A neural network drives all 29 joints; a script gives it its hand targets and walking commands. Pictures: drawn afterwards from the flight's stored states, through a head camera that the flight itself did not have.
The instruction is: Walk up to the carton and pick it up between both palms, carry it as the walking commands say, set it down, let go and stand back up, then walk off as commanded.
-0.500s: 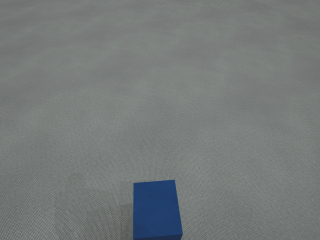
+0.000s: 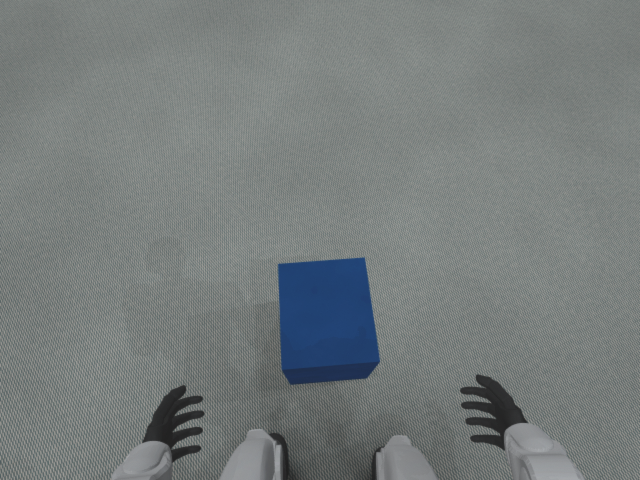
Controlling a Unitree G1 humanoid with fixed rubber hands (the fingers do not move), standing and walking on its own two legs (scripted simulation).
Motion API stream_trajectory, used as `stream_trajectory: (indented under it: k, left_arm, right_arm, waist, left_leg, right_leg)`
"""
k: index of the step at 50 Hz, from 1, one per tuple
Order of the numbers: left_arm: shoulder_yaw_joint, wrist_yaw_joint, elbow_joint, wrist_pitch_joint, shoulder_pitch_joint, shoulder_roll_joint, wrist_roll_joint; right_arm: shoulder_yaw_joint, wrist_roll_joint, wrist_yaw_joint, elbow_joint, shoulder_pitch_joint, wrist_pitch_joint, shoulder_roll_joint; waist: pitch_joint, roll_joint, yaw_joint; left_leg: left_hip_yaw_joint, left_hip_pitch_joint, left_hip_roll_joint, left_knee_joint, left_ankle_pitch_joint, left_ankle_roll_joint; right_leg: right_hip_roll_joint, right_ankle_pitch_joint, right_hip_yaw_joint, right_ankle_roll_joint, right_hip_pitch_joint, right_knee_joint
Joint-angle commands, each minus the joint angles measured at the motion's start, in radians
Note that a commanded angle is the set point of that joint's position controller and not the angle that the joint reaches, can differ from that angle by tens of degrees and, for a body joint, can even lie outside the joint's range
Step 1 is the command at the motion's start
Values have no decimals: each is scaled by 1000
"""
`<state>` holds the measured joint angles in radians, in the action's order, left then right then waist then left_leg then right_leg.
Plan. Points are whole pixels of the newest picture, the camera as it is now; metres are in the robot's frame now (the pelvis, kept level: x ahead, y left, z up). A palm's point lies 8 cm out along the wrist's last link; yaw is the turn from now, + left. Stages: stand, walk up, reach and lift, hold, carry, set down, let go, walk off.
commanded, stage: reach and lift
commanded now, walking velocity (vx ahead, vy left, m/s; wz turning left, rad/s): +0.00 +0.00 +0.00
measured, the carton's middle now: (325, 324) +0.46 +0.00 -0.59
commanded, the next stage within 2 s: none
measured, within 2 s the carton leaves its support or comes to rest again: neither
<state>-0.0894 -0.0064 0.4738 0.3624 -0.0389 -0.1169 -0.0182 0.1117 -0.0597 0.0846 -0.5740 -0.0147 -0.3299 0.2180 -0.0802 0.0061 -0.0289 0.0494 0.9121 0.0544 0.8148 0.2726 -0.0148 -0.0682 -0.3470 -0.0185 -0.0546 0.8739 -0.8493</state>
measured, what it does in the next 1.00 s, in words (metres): lowers itself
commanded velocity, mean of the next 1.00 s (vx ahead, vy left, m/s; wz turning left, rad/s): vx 0.00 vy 0.00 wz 0.00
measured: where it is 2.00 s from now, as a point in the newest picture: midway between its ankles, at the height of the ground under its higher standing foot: outside the picture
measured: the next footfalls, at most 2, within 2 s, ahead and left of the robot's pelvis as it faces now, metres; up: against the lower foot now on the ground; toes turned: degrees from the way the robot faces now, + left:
none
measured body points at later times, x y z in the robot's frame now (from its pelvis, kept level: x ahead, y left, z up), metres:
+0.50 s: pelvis -0.05 +0.00 -0.06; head +0.16 +0.01 +0.34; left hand +0.32 +0.20 -0.16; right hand +0.34 -0.21 -0.16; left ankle +0.05 +0.13 -0.69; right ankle +0.02 -0.15 -0.69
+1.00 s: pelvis -0.03 -0.01 -0.08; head +0.27 -0.01 +0.26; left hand +0.44 +0.20 -0.19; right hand +0.48 -0.19 -0.19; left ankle +0.05 +0.13 -0.69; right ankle +0.02 -0.15 -0.69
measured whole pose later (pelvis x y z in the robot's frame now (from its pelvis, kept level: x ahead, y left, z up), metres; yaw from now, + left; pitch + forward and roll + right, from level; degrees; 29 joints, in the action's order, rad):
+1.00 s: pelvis -0.03 -0.01 -0.08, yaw -1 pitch +48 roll +0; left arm -0.36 -0.04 0.69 0.13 0.87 -0.13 0.04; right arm 0.28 -0.04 0.05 -0.84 -0.98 -0.12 0.24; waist -0.16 -0.03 -0.04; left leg 0.02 1.62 0.07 1.06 0.27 -0.03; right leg -0.03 -0.35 -0.04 -0.05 1.59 -1.10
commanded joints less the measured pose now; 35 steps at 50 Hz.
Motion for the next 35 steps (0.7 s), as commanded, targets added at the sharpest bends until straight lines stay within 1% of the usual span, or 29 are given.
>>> stream_trajectory:
  k: [1,3,5,6,7,8,9,10,11,12,13,14,15,16,18,19,20,21,22,23,24,25,26,27,28,29,31,34,35]
  left_arm:
    - [-32,-15,-217,10,196,-86,-23]
    - [-39,-27,-186,46,238,-85,-20]
    - [-72,-33,-131,81,260,-104,1]
    - [-58,-41,-151,87,333,-95,-15]
    - [-71,-43,-113,96,348,-81,-16]
    - [-80,-47,-129,100,401,-99,-2]
    - [-76,-53,-122,104,466,-98,-11]
    - [-79,-58,-113,105,532,-99,-17]
    - [-73,-67,-118,107,578,-98,-11]
    - [-71,-71,-101,107,614,-90,-26]
    - [-75,-76,-91,111,643,-87,-14]
    - [-71,-85,-73,107,647,-64,-26]
    - [-81,-91,-67,100,674,-85,-16]
    - [-75,-94,-40,100,671,-57,-10]
    - [-104,-98,-15,77,695,-66,-2]
    - [-110,-98,-14,64,726,-73,3]
    - [-109,-100,-21,49,797,-80,-1]
    - [-102,-99,-12,31,778,-63,4]
    - [-119,-104,-4,15,805,-62,0]
    - [-127,-106,-34,-4,848,-74,-1]
    - [-134,-113,-15,-21,857,-73,2]
    - [-128,-112,7,-28,822,-57,5]
    - [-147,-116,18,-43,830,-75,9]
    - [-158,-118,-19,-68,841,-76,13]
    - [-141,-114,-17,-89,867,-55,3]
    - [-159,-115,-35,-102,898,-83,8]
    - [-165,-112,-40,-133,939,-109,8]
    - [-192,-102,-27,-174,980,-120,4]
    - [-193,-101,6,-173,970,-115,0]
  right_arm:
    - [55,24,-2,196,-195,-5,188]
    - [60,33,4,199,-282,-38,199]
    - [61,39,4,146,-319,-73,187]
    - [70,41,13,144,-368,-78,198]
    - [48,51,13,114,-393,-89,170]
    - [64,46,18,116,-441,-91,190]
    - [61,48,22,101,-508,-92,191]
    - [54,51,22,62,-539,-98,166]
    - [71,52,23,34,-588,-96,183]
    - [89,48,21,19,-630,-91,202]
    - [93,61,21,4,-666,-88,202]
    - [102,57,20,-8,-702,-81,206]
    - [118,40,16,-67,-674,-76,216]
    - [122,40,17,-47,-723,-68,218]
    - [113,48,9,-94,-734,-50,180]
    - [124,34,8,-87,-772,-34,183]
    - [138,32,2,-116,-806,-23,196]
    - [138,39,3,-100,-827,-4,183]
    - [147,25,-2,-99,-864,13,215]
    - [170,32,-3,-91,-878,29,213]
    - [169,24,-3,-115,-899,48,229]
    - [157,40,-5,-107,-907,59,206]
    - [161,29,-7,-127,-908,73,209]
    - [168,52,-6,-106,-924,93,214]
    - [172,48,-3,-93,-959,113,217]
    - [178,40,-9,-95,-988,127,250]
    - [167,56,-14,-82,-1036,153,234]
    - [145,82,-18,-84,-1101,180,220]
    - [138,81,-20,-121,-1086,182,216]
  waist:
    - [-450,-66,5]
    - [-409,-97,-3]
    - [-378,-76,-27]
    - [-382,-90,1]
    - [-368,-83,-20]
    - [-393,-47,-34]
    - [-367,-64,-34]
    - [-360,-61,-15]
    - [-361,-45,-19]
    - [-370,-52,-3]
    - [-417,0,-20]
    - [-422,-29,-14]
    - [-428,-24,5]
    - [-457,-22,2]
    - [-487,-48,-3]
    - [-491,-43,-8]
    - [-496,-31,6]
    - [-521,-23,1]
    - [-586,-69,6]
    - [-590,-29,14]
    - [-654,-50,16]
    - [-681,-32,-9]
    - [-698,-72,0]
    - [-754,-22,-10]
    - [-748,-34,10]
    - [-879,-44,20]
    - [-875,-44,13]
    - [-967,-49,-24]
    - [-986,-70,-15]
  left_leg:
    - [-5,-334,-92,-15,-86,-12]
    - [-1,-278,-87,-27,41,-9]
    - [15,-230,-99,-17,157,-13]
    - [3,-260,-89,-11,189,-10]
    - [14,-223,-94,3,189,-12]
    - [1,-246,-89,10,222,-16]
    - [2,-216,-88,22,228,-15]
    - [3,-206,-89,31,240,-15]
    - [-5,-205,-89,34,251,-21]
    - [-7,-227,-92,43,265,-24]
    - [-18,-254,-93,47,261,-33]
    - [-6,-236,-97,60,238,-32]
    - [-10,-231,-100,65,222,-32]
    - [-16,-243,-100,67,201,-34]
    - [4,-191,-108,98,161,-29]
    - [17,-168,-112,104,143,-28]
    - [3,-141,-112,110,153,-30]
    - [5,-145,-116,117,113,-32]
    - [3,-139,-113,135,105,-36]
    - [5,-137,-119,134,86,-39]
    - [-1,-133,-117,145,61,-48]
    - [6,-150,-120,145,28,-49]
    - [3,-122,-125,152,-17,-51]
    - [10,-152,-131,174,-70,-60]
    - [0,-122,-129,170,-111,-60]
    - [1,-184,-131,197,-165,-69]
    - [5,-151,-133,209,-216,-69]
    - [18,-114,-136,216,-276,-70]
    - [13,-127,-134,227,-329,-67]
  right_leg:
    - [104,77,34,37,-110,48]
    - [107,-11,41,34,-88,46]
    - [99,-113,46,34,-93,37]
    - [107,-131,57,40,-50,23]
    - [103,-156,50,44,-54,24]
    - [105,-171,57,45,-53,2]
    - [106,-187,58,48,-16,-5]
    - [104,-202,56,51,-11,-7]
    - [106,-209,58,54,12,-16]
    - [112,-214,67,51,35,-22]
    - [109,-194,69,53,53,-40]
    - [115,-190,70,52,50,-40]
    - [112,-171,67,51,56,-40]
    - [118,-152,76,48,97,-49]
    - [113,-143,63,46,76,-54]
    - [113,-143,66,43,85,-54]
    - [114,-140,62,45,108,-67]
    - [117,-100,66,46,119,-75]
    - [124,-95,70,45,125,-92]
    - [124,-74,66,48,147,-92]
    - [131,-42,74,46,145,-111]
    - [134,-29,77,42,156,-114]
    - [141,19,82,36,144,-123]
    - [145,70,71,41,152,-140]
    - [149,112,78,42,187,-144]
    - [158,158,83,40,159,-160]
    - [158,200,72,35,191,-161]
    - [163,261,60,24,154,-178]
    - [164,297,60,23,155,-182]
